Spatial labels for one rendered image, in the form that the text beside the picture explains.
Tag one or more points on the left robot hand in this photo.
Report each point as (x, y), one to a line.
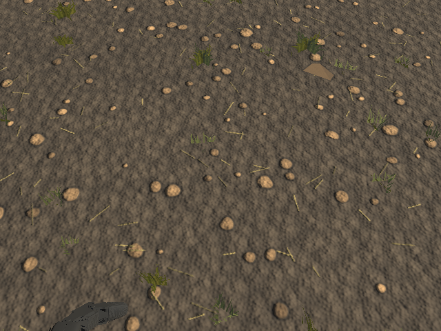
(90, 315)

